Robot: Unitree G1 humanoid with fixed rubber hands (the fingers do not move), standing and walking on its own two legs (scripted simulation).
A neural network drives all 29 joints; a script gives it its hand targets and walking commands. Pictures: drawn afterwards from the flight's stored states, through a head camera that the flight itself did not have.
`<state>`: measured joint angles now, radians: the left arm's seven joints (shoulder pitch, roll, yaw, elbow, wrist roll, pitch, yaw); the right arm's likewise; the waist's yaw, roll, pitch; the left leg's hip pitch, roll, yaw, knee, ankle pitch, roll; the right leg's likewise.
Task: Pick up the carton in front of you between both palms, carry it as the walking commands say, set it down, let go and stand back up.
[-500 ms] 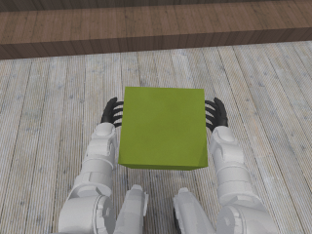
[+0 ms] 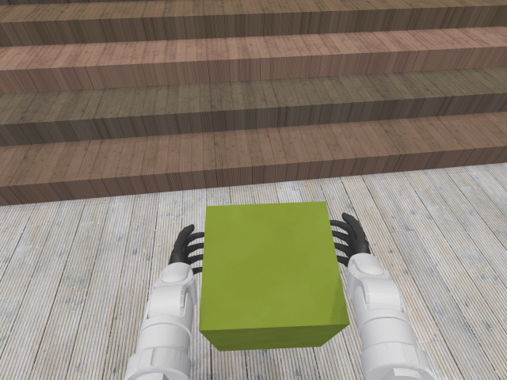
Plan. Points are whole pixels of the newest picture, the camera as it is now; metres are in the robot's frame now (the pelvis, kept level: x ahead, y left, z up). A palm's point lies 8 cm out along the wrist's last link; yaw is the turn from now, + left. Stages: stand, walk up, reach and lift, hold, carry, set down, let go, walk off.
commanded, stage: reach and lift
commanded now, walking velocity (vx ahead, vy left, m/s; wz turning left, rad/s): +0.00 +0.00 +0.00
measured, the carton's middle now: (268, 282) +0.31 +0.00 -0.08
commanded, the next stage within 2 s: hold in 1.10 s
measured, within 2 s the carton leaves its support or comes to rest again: neither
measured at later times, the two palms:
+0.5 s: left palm (175, 267) +0.28 +0.15 +0.03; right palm (365, 253) +0.29 -0.15 +0.05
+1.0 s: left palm (175, 261) +0.28 +0.15 +0.04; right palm (367, 246) +0.30 -0.15 +0.06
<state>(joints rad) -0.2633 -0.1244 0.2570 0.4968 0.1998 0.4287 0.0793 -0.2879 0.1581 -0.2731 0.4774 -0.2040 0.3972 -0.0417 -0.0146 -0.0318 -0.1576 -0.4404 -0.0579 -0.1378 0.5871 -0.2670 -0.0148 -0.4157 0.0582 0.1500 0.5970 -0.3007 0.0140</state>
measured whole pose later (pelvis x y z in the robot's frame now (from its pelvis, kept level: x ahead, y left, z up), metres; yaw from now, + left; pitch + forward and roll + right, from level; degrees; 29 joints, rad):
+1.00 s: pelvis +0.00 +0.00 +0.02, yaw -1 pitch -4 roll +0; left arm -0.25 -0.15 0.23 0.33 0.28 0.70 0.04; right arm -0.30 0.16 -0.25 0.35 -0.29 0.64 0.01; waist 0.00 -0.02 -0.04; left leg -0.11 -0.04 -0.12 0.38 -0.20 -0.01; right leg -0.09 0.04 0.15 0.40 -0.23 0.01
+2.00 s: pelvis +0.00 +0.00 +0.02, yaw -1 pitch -6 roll +0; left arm -0.26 -0.15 0.21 0.27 0.29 0.80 0.04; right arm -0.31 0.16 -0.25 0.29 -0.30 0.73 0.01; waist 0.00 -0.02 -0.05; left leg -0.09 -0.04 -0.10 0.39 -0.21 -0.01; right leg -0.08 0.03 0.14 0.42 -0.24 0.01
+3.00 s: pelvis +0.46 -0.07 +0.02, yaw +0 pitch +5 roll +0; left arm 0.11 -0.14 0.04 -0.52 0.00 1.13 0.17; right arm 0.10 0.13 -0.02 -0.53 -0.02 1.10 -0.14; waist 0.05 0.01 -0.14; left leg -0.52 0.10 0.09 0.96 -0.28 0.01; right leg -0.22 -0.05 -0.25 0.36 -0.22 -0.04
